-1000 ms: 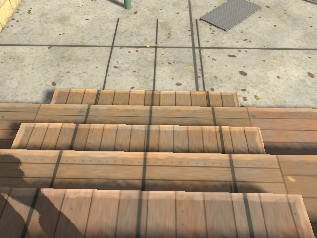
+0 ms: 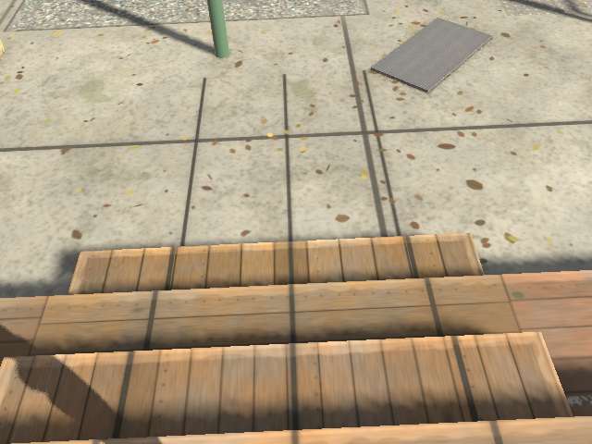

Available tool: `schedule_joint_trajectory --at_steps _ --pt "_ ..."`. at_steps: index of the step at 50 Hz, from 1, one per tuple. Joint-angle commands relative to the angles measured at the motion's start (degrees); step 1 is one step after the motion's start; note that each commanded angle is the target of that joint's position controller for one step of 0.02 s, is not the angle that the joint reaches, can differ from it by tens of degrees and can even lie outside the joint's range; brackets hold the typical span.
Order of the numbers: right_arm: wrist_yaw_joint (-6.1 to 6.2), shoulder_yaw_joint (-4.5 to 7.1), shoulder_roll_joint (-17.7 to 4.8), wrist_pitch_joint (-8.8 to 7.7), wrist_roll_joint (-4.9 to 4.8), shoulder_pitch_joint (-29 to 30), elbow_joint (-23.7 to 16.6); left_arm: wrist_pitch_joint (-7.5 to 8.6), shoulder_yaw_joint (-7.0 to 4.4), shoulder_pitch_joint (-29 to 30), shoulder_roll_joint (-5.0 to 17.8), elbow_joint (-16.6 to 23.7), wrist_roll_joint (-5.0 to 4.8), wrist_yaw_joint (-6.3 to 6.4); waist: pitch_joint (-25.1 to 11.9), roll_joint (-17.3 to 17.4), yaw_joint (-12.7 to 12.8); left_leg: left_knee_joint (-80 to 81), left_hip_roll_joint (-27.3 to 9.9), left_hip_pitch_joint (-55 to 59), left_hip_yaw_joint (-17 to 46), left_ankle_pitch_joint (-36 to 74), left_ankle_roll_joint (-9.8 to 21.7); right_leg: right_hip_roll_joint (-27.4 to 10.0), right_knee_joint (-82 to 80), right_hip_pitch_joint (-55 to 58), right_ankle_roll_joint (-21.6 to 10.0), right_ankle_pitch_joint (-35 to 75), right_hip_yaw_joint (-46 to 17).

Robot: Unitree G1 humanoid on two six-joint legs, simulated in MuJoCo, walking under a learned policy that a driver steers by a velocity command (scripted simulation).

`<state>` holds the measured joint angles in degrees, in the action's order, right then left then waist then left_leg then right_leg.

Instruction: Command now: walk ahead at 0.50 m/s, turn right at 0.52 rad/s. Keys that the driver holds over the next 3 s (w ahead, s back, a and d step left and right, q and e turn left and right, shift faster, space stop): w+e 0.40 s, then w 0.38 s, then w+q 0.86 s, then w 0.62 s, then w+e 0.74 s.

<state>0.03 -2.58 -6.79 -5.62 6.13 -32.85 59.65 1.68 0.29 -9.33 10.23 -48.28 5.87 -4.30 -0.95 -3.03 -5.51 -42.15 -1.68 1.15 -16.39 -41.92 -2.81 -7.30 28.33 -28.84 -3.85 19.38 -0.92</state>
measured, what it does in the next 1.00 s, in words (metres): goes down, turning right: right foot 0.15 m lower, then left foot 0.15 m lower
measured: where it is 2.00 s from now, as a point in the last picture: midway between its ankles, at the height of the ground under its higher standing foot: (329, 338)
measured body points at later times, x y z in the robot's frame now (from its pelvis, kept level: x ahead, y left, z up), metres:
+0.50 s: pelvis +0.31 -0.03 -0.18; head +0.31 -0.02 +0.27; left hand +0.31 +0.20 -0.33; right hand +0.45 -0.27 -0.27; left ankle +0.47 +0.06 -0.92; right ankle +0.15 -0.12 -0.82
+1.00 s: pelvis +0.55 -0.08 -0.26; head +0.55 -0.08 +0.19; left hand +0.81 +0.06 -0.35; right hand +0.39 -0.24 -0.41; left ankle +0.46 +0.06 -0.95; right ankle +0.55 -0.19 -0.96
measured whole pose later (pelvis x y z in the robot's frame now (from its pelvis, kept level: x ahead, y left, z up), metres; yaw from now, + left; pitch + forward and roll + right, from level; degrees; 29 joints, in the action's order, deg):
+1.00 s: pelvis +0.55 -0.08 -0.26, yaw -16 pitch +3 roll +0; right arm -3.9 -0.7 -9.0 -6.7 5.1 -32.6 60.5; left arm 5.8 1.3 -4.8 11.9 -43.0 4.6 -2.6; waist -3.9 0.3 -5.2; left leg -48.9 1.5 -13.8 0.4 -28.9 5.5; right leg -0.5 46.8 -27.7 -2.9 -18.5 3.2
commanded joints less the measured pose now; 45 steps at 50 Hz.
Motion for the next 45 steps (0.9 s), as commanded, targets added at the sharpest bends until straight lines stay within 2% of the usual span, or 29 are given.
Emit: schedule_joint_trajectory --at_steps 1,3,4,5,6,7,8,10,11,12,14,15,16,18,20,22,24,26,27,28,29,30,31,33,34,36,39,40,45 --pt "0.84 2.56 -10.4 1.0 -1.24 -3.5 0.8 1.2 -1.06 7.1 4.2 2.0 0.39 0.56 12.2 1.5 -0.7 5.1 -14.3 -6.9 11.9 26.2 10.3 0.8 -6.8 0.4 0.3 -6.9 3.0" --pt "-0.92 3.22 -13.3 1.94 0.54 0.5 -0.2 2.73 -3.85 -12.1 8.9 -5.2 -1.64 1.94 4.4 -2.2 8.3 -14.1 -9.2 -14.9 4.8 37.1 7.5 6.1 -10.3 28.1 -0.1 2.1 9.6" --pt "-2.8 2.52 -11.2 2.35 2.39 -3.5 1.1 2.67 -6.64 -22.6 15.4 -7.8 -0.84 1.9 -2.7 -6.2 12.4 -29.5 -6.9 -25.3 5.3 31.7 3.7 4.0 -3.4 47.0 -4.0 7.1 6.1" --pt "-5.04 0.54 -2.4 2.01 1.62 -14.6 1.6 2.4 -7.21 -35.1 20.0 -10.8 -0.88 1.21 -24.8 -14.8 9.9 -56.3 0.3 -35.6 7.1 -3.2 -1.7 -6.9 15.1 75.8 -18.5 37.6 -8.1" --pt "-6.15 1.47 -7.1 0.8 -1.47 -5.1 -2.7 2.5 -7.4 -41.7 17.9 -13.8 -0.46 0.43 -26.6 -6.7 16.8 -68.4 3.1 -48.1 13.7 -5.7 -3.1 -10.9 12.0 81.1 -22.9 39.1 -19.1" --pt "-5.47 1.87 -8.7 -1.59 -4.23 13.5 -10.5 3.4 -7.8 -40.2 17.2 -13.4 -2.51 0.63 -13.4 -7.6 21.7 -71.5 2.6 -68.6 15.8 -4.8 -2.5 -12.6 4.3 74.6 -22.6 11.2 -25.5" --pt "-3.93 2.74 -12.0 -2.48 -4.49 23.1 -13.6 3.96 -6.57 -32.4 13.4 -11.0 -3.48 0.73 -5.1 0.1 20.1 -66.7 -1.9 -70.6 17.3 -1.8 -0.7 -11.8 -0.3 58.8 -18.7 -4.3 -24.2" --pt "-0.61 2.22 -8.6 -2.53 -1.0 16.9 -11.5 4.48 -1.65 -14.5 2.5 -5.9 -0.78 1.06 3.8 8.5 6.5 -31.9 -9.2 -48.7 25.7 24.1 4.0 -9.1 -5.1 20.4 -15.2 -14.8 -19.0" --pt "0.02 2.17 -7.6 -1.27 -0.67 16.8 -11.1 4.79 -1.48 -9.6 4.2 -3.9 -0.78 0.68 8.2 1.9 4.1 -30.8 -8.3 -41.9 23.9 21.9 4.8 -8.0 -9.0 6.5 -17.8 -19.6 -20.8" --pt "0.05 1.63 -6.1 -0.05 -0.52 14.7 -10.0 5.12 -0.98 -7.6 3.2 -3.0 -2.19 0.99 6.8 1.7 3.5 -21.0 -8.3 -36.8 23.0 25.8 4.3 -7.1 -12.8 -1.0 -19.1 -25.0 -19.1" --pt "-0.8 0.62 -5.0 1.67 -0.43 13.5 -12.1 5.55 -1.46 -6.5 7.4 -2.1 -2.74 0.67 3.7 1.0 1.1 -14.1 -5.6 -25.3 18.7 28.6 3.4 -1.3 -10.0 -10.5 -16.2 -26.8 -15.4" --pt "-1.76 -0.14 -4.1 1.47 0.51 10.3 -11.4 6.01 -1.89 -5.6 9.1 -0.7 -0.63 0.61 2.5 2.4 0.8 -18.7 -3.8 -18.5 16.8 42.8 4.0 1.7 -4.0 -17.4 -14.5 -24.2 -13.0" --pt "-2.57 -0.44 -4.7 1.19 1.0 14.6 -12.2 6.9 -1.06 -8.4 6.1 -1.2 0.49 1.68 2.5 4.5 4.4 -10.8 -5.7 -28.7 24.2 60.5 3.6 3.3 1.6 -10.0 -13.6 -29.8 -14.3" --pt "-2.45 -0.65 -7.9 1.19 -0.93 21.3 -14.2 7.01 -0.85 -15.8 5.2 -2.7 -1.09 3.35 2.3 6.3 9.8 8.8 -5.5 -32.8 23.1 73.0 2.3 5.9 10.5 -2.4 -10.2 -40.6 -12.6" --pt "-1.95 -0.37 -8.5 2.56 -1.82 24.9 -16.8 5.86 -0.51 -18.4 7.9 -3.2 -0.28 2.1 3.4 2.2 8.3 7.9 -3.0 -18.0 17.2 65.8 0.7 6.7 12.1 -14.2 -10.3 -47.4 -15.7" --pt "-2.58 0.32 -11.0 3.0 -0.23 26.4 -18.0 5.32 -0.34 -22.2 8.0 -2.8 -0.7 1.39 5.9 2.2 9.2 13.3 -3.3 -20.8 18.0 60.9 1.1 5.0 17.8 -7.3 -10.4 -52.1 -21.5" --pt "-2.53 0.6 -11.5 2.51 -0.57 26.0 -16.9 4.49 -0.26 -22.4 8.7 -3.1 -2.49 1.73 7.3 1.9 9.7 26.0 -3.3 -20.9 18.3 61.9 2.5 4.6 24.5 2.1 -9.5 -50.2 -24.9" --pt "-2.07 4.85 -18.7 0.82 -3.19 11.8 -12.2 3.57 -0.4 -20.6 10.9 -2.8 -1.13 0.01 2.0 3.2 2.3 21.8 -3.8 -1.5 14.7 60.3 8.1 6.9 40.9 -2.5 -4.9 -37.9 -22.4" --pt "-3.34 6.88 -22.5 0.01 -2.86 -2.9 -7.7 4.24 0.46 -29.9 3.8 -4.9 -0.24 -1.83 -14.5 15.1 1.4 0.6 -12.1 27.6 21.3 83.9 19.1 13.4 65.2 -17.8 1.2 -47.0 -11.3" --pt "-5.66 6.67 -23.4 0.73 -1.94 -5.0 -8.1 3.81 0.44 -37.4 3.0 -6.1 -2.01 -2.76 -20.9 19.5 2.1 3.5 -21.3 35.6 38.0 83.6 27.6 17.6 89.5 -33.1 3.5 -68.1 -5.9" --pt "-6.63 6.2 -21.8 1.98 -0.79 -5.2 -7.8 3.35 -0.22 -28.2 6.5 -1.7 -2.89 -2.36 -14.8 12.5 -1.8 10.3 -24.4 30.9 47.0 62.2 27.1 15.6 97.6 -45.4 4.5 -64.8 -5.7" --pt "-6.26 5.9 -19.9 1.82 -1.72 -0.9 -6.8 3.29 -0.31 -18.4 6.9 2.0 -3.34 -0.61 -2.5 11.6 -1.7 17.5 -24.8 20.2 52.5 24.8 24.4 11.3 95.1 -58.0 4.3 -55.5 -5.3" --pt "-5.65 3.03 -9.8 1.18 -0.98 3.8 -7.6 3.05 0.52 -15.1 5.7 1.1 -2.73 1.4 2.4 1.7 0.9 20.9 -20.6 5.7 45.3 16.9 19.8 6.8 85.6 -52.5 1.8 -40.5 -8.7" --pt "-4.38 1.23 -5.4 0.32 -0.45 13.0 -9.1 1.87 2.11 -14.8 2.4 1.0 -1.89 2.17 7.7 3.2 8.5 29.0 -21.0 -22.2 42.3 20.8 23.3 -0.5 70.1 -34.2 0.5 -33.6 -10.2" --pt "-2.57 0.91 -3.5 -1.2 -0.94 15.0 -8.4 1.65 2.92 -15.3 0.7 0.8 0.12 1.97 6.5 2.5 9.0 28.4 -14.1 -24.0 36.6 19.8 20.1 -1.8 55.2 -32.5 -0.6 -22.3 -10.0" --pt "-0.92 1.43 -6.1 -3.44 -2.48 10.9 -7.0 2.47 1.43 -9.2 4.5 0.5 -0.69 0.93 2.2 5.0 3.9 29.4 -8.9 -26.7 26.4 25.1 20.2 0.0 33.4 -22.0 0.8 -9.8 -2.8" --pt "-2.35 2.09 -11.7 -3.04 -1.19 5.2 -3.5 2.6 1.29 -3.3 4.3 1.9 -0.77 -0.78 2.3 5.5 4.5 27.5 -8.9 -28.8 23.7 37.8 19.0 2.7 26.6 -10.7 1.8 -6.2 1.1" --pt "-3.08 2.33 -12.7 -2.76 -0.14 5.3 -3.3 2.55 1.56 -4.7 3.8 1.4 0.41 -1.33 2.1 5.9 5.9 24.3 -8.8 -32.0 23.4 40.5 18.9 3.6 31.6 -5.5 1.7 -4.8 1.2" --pt "-2.58 2.23 -9.7 -2.44 -1.03 -2.3 0.4 2.36 0.35 3.8 6.2 6.8 0.5 1.04 2.6 6.9 2.5 14.6 -12.2 -7.7 30.8 49.7 20.4 4.6 26.7 -16.2 2.2 -27.2 0.8"
Next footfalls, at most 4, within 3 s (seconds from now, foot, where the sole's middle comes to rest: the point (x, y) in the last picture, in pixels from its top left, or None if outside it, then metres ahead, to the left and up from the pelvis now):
0.06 right None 0.18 -0.13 -0.85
0.52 left None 0.49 0.05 -1.00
0.98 right None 0.59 -0.20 -1.00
1.38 left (300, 374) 0.90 -0.03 -1.15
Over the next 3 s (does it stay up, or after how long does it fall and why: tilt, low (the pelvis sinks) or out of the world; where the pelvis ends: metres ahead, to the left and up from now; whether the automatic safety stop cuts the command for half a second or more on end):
stays up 1.67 -0.10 -0.74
